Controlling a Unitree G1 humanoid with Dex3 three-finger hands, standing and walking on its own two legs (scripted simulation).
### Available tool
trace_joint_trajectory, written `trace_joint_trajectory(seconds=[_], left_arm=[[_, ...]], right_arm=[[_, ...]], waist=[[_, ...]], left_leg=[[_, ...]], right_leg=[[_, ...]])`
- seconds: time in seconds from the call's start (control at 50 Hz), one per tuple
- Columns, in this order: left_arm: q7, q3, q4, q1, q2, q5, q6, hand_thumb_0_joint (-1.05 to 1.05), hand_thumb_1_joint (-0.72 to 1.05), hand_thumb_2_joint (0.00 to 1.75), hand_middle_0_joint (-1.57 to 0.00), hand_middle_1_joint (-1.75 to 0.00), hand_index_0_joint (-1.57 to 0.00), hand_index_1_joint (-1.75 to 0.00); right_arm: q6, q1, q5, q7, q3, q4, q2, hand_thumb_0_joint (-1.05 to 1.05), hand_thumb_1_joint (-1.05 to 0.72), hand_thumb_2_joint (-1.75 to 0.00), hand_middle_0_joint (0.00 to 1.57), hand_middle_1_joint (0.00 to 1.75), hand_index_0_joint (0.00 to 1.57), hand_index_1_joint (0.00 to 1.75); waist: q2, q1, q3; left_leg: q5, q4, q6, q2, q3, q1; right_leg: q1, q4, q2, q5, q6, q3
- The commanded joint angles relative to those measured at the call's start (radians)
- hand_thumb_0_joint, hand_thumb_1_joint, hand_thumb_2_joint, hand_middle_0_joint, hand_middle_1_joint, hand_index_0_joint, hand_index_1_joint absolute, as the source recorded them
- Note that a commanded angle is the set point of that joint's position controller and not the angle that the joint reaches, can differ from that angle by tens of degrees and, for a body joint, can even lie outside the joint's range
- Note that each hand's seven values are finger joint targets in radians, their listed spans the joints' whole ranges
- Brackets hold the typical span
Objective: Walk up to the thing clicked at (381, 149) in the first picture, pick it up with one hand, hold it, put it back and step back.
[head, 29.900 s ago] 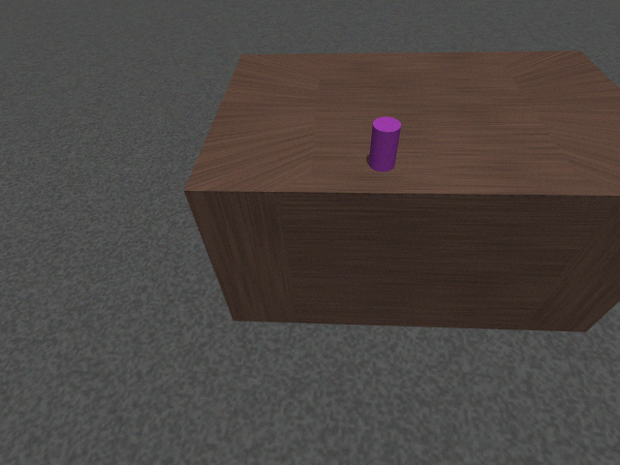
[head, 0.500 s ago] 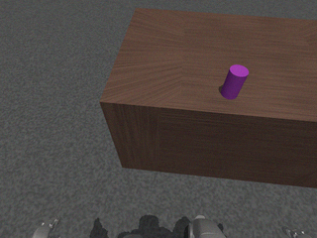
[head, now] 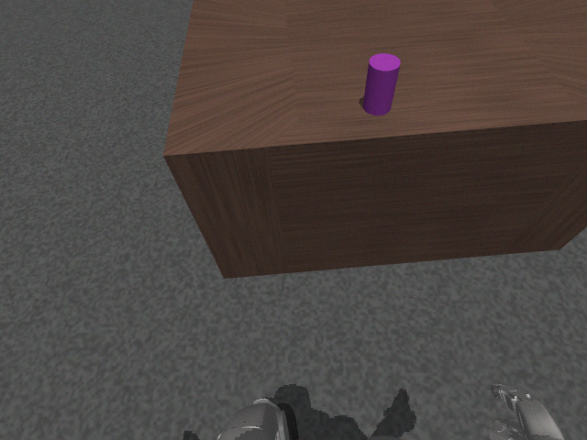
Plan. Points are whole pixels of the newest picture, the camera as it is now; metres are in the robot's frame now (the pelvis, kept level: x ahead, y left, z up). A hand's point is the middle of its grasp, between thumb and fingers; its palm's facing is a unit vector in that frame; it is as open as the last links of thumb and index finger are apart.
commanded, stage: step back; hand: right
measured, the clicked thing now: (380, 85) +0.82 -0.14 -0.04
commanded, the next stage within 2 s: stand in 1.90 s
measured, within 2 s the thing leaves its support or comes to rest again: neither
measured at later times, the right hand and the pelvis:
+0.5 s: hand out of the picture -0.06 -0.27 -0.13, palm faces -0.12 +0.89 -0.43, open 7.4 cm; pelvis -0.14 -0.01 +0.01, yaw +5 degrees
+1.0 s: hand out of the picture -0.16 -0.32 -0.15, palm faces -0.11 +0.92 -0.37, open 7.4 cm; pelvis -0.26 -0.06 +0.01, yaw +3 degrees
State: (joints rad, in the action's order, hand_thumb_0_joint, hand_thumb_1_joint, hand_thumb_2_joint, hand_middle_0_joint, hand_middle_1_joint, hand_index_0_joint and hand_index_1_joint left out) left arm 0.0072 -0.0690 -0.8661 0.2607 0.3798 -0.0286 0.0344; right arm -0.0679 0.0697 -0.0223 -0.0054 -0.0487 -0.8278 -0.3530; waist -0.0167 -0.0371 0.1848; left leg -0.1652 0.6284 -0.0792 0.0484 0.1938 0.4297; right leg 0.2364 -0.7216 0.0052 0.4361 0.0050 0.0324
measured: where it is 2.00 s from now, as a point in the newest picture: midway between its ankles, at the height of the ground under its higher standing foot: outside the picture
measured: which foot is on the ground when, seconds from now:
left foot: down 0.00-0.06, up 0.08-0.34, down 0.36-0.76, up 0.78-1.00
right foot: down 0.00-0.40, up 0.42-0.70, down 0.72-1.00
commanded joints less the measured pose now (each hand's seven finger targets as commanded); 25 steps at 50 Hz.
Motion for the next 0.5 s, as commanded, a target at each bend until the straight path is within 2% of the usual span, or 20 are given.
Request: trace_joint_trajectory(seconds=[0.0,0.02,0.04,0.06,0.1,0.12,0.14,0.18,0.24,0.26,0.3,0.32,0.34,0.36,0.38,0.4,0.42,0.44,0.46,0.48], left_arm=[[0.003,-0.086,0.022,0.179,0.242,-0.020,-0.012,0.00,0.90,0.90,-0.20,-0.30,-0.20,-0.30],[-0.001,-0.095,0.064,0.107,0.284,-0.022,-0.016,0.00,0.90,0.90,-0.20,-0.30,-0.20,-0.30],[0.006,-0.103,0.100,-0.003,0.359,-0.029,-0.014,0.00,0.90,0.90,-0.20,-0.30,-0.20,-0.30],[0.015,-0.103,0.133,-0.084,0.355,-0.029,-0.022,0.00,0.90,0.90,-0.20,-0.30,-0.20,-0.30],[0.026,-0.080,0.159,-0.149,0.277,-0.024,-0.033,0.00,0.90,0.90,-0.20,-0.30,-0.20,-0.30],[0.027,-0.078,0.155,-0.173,0.245,-0.022,-0.029,0.00,0.90,0.90,-0.20,-0.30,-0.20,-0.30],[0.023,-0.082,0.158,-0.187,0.231,-0.020,-0.023,0.00,0.90,0.90,-0.20,-0.30,-0.20,-0.30],[0.022,-0.076,0.164,-0.114,0.213,-0.026,-0.015,0.00,0.90,0.90,-0.20,-0.30,-0.20,-0.30],[0.032,-0.080,0.152,-0.078,0.223,-0.027,-0.002,0.00,0.90,0.90,-0.20,-0.30,-0.20,-0.30],[0.033,-0.080,0.156,-0.073,0.223,-0.026,0.002,0.00,0.90,0.90,-0.20,-0.30,-0.20,-0.30],[0.026,-0.076,0.156,-0.072,0.225,-0.010,0.016,0.00,0.90,0.90,-0.20,-0.30,-0.20,-0.30],[0.021,-0.073,0.165,-0.111,0.233,0.000,0.024,0.00,0.90,0.90,-0.20,-0.30,-0.20,-0.30],[0.015,-0.060,0.178,-0.111,0.214,0.003,0.032,0.00,0.90,0.90,-0.20,-0.30,-0.20,-0.30],[0.010,-0.049,0.189,-0.107,0.182,0.007,0.034,0.00,0.90,0.90,-0.20,-0.30,-0.20,-0.30],[0.010,-0.050,0.199,-0.153,0.176,0.016,0.032,0.00,0.90,0.90,-0.20,-0.30,-0.20,-0.30],[0.021,-0.066,0.206,-0.223,0.214,0.000,0.033,0.00,0.90,0.90,-0.20,-0.30,-0.20,-0.30],[0.018,-0.072,0.189,-0.221,0.236,0.001,0.036,0.00,0.90,0.90,-0.20,-0.30,-0.20,-0.30],[0.011,-0.072,0.174,-0.219,0.220,0.008,0.037,0.00,0.90,0.90,-0.20,-0.30,-0.20,-0.30],[0.007,-0.070,0.152,-0.158,0.202,0.019,0.036,0.00,0.90,0.90,-0.20,-0.30,-0.20,-0.30],[0.004,-0.069,0.136,-0.117,0.202,0.019,0.036,0.00,0.90,0.90,-0.20,-0.30,-0.20,-0.30]], right_arm=[[0.022,-0.006,0.005,0.011,-0.074,0.068,-0.228,0.00,-0.90,-0.90,0.20,0.30,0.20,0.30],[0.026,-0.016,0.007,0.009,-0.064,0.075,-0.202,0.00,-0.90,-0.90,0.20,0.30,0.20,0.30],[0.023,-0.051,0.007,0.024,-0.073,0.061,-0.211,0.00,-0.90,-0.90,0.20,0.30,0.20,0.30],[0.017,-0.017,0.006,0.028,-0.084,0.050,-0.247,0.00,-0.90,-0.90,0.20,0.30,0.20,0.30],[0.017,0.054,0.022,0.022,-0.079,0.008,-0.243,0.00,-0.90,-0.90,0.20,0.30,0.20,0.30],[0.022,0.092,0.029,0.026,-0.066,-0.003,-0.212,0.00,-0.90,-0.90,0.20,0.30,0.20,0.30],[0.028,0.126,0.030,0.030,-0.057,-0.011,-0.207,0.00,-0.90,-0.90,0.20,0.30,0.20,0.30],[0.039,0.106,0.030,0.037,-0.046,0.008,-0.214,0.00,-0.90,-0.90,0.20,0.30,0.20,0.30],[0.059,0.096,0.011,0.045,-0.035,0.034,-0.195,0.00,-0.90,-0.90,0.20,0.30,0.20,0.30],[0.066,0.108,0.005,0.046,-0.034,0.035,-0.192,0.00,-0.90,-0.90,0.20,0.30,0.20,0.30],[0.075,0.150,-0.001,0.044,-0.041,0.017,-0.196,0.00,-0.90,-0.90,0.20,0.30,0.20,0.30],[0.078,0.205,-0.005,0.045,-0.047,-0.004,-0.201,0.00,-0.90,-0.90,0.20,0.30,0.20,0.30],[0.078,0.208,-0.007,0.045,-0.061,-0.012,-0.237,0.00,-0.90,-0.90,0.20,0.30,0.20,0.30],[0.078,0.203,-0.018,0.045,-0.080,-0.003,-0.314,0.00,-0.90,-0.90,0.20,0.30,0.20,0.30],[0.074,0.151,-0.020,0.038,-0.093,0.023,-0.404,0.00,-0.90,-0.90,0.20,0.30,0.20,0.30],[0.075,0.140,-0.020,0.042,-0.102,0.036,-0.454,0.00,-0.90,-0.90,0.20,0.30,0.20,0.30],[0.080,0.103,-0.019,0.051,-0.095,0.036,-0.408,0.00,-0.90,-0.90,0.20,0.30,0.20,0.30],[0.083,0.094,-0.025,0.055,-0.080,0.038,-0.357,0.00,-0.90,-0.90,0.20,0.30,0.20,0.30],[0.083,0.052,-0.024,0.057,-0.064,0.049,-0.323,0.00,-0.90,-0.90,0.20,0.30,0.20,0.30],[0.082,0.048,-0.018,0.058,-0.060,0.055,-0.306,0.00,-0.90,-0.90,0.20,0.30,0.20,0.30]], waist=[[0.073,-0.021,-0.215],[0.229,-0.013,-0.135],[0.339,-0.047,-0.090],[0.302,-0.009,-0.045],[0.143,0.044,-0.062],[0.130,0.068,-0.093],[0.115,0.072,-0.119],[0.118,0.015,-0.150],[0.207,-0.012,-0.178],[0.218,-0.016,-0.208],[0.202,-0.012,-0.263],[0.193,0.019,-0.281],[0.133,0.017,-0.282],[-0.053,0.012,-0.288],[-0.203,0.022,-0.247],[-0.241,0.083,-0.231],[-0.174,0.058,-0.188],[-0.105,0.048,-0.198],[-0.096,0.005,-0.209],[-0.087,-0.012,-0.200]], left_leg=[[-0.334,-0.081,0.029,0.135,-0.261,0.006],[-0.384,0.117,0.091,-0.019,-0.167,0.119],[-0.426,0.381,0.105,-0.104,-0.243,0.065],[-0.389,0.536,0.103,-0.074,-0.357,0.009],[-0.298,0.610,0.093,-0.138,-0.370,-0.015],[-0.269,0.609,0.091,-0.172,-0.355,0.008],[-0.250,0.620,0.096,-0.191,-0.336,0.020],[-0.293,0.498,0.108,-0.163,-0.297,0.072],[-0.361,0.233,0.109,-0.080,-0.258,0.104],[-0.347,0.116,0.104,-0.057,-0.236,0.078],[-0.213,-0.086,0.094,-0.075,-0.181,-0.014],[-0.066,-0.235,0.083,-0.080,-0.154,-0.111],[0.046,-0.251,0.068,-0.045,-0.223,-0.197],[0.152,-0.253,-0.006,0.145,-0.489,-0.280],[0.311,-0.261,-0.138,0.320,-0.682,-0.256],[0.321,-0.279,-0.250,0.419,-0.789,-0.117],[0.317,-0.263,-0.242,0.393,-0.720,-0.079],[0.402,-0.213,-0.199,0.295,-0.561,-0.112],[0.460,-0.172,-0.160,0.231,-0.450,-0.171],[0.428,-0.156,-0.128,0.194,-0.391,-0.187]], right_leg=[[-0.053,0.291,-0.119,0.015,0.115,0.205],[0.021,0.393,-0.264,0.055,0.191,0.435],[0.242,0.485,-0.410,0.056,0.308,0.547],[0.361,0.500,-0.425,0.037,0.315,0.540],[0.304,0.383,-0.277,-0.269,0.222,0.266],[0.249,0.345,-0.224,-0.345,0.178,0.176],[0.196,0.325,-0.194,-0.358,0.156,0.130],[0.032,0.285,-0.191,-0.391,0.165,0.139],[-0.176,0.218,-0.243,-0.562,0.185,0.158],[-0.228,0.170,-0.251,-0.625,0.181,0.153],[-0.250,0.062,-0.220,-0.690,0.164,0.119],[-0.184,0.018,-0.210,-0.637,0.143,0.108],[-0.070,-0.007,-0.173,-0.510,0.100,0.099],[0.124,-0.119,-0.082,-0.278,0.049,0.046],[0.262,-0.272,0.053,0.138,0.010,-0.019],[0.211,-0.438,0.036,0.236,0.001,0.112],[0.192,-0.507,0.022,0.191,0.004,0.163],[0.204,-0.545,0.058,0.143,0.011,0.180],[0.253,-0.581,0.080,0.097,0.013,0.182],[0.280,-0.583,0.095,0.059,0.012,0.176]])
